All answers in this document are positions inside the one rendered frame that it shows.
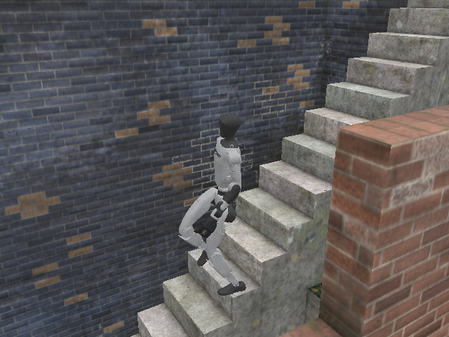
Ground stairs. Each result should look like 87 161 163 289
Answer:
131 0 449 337

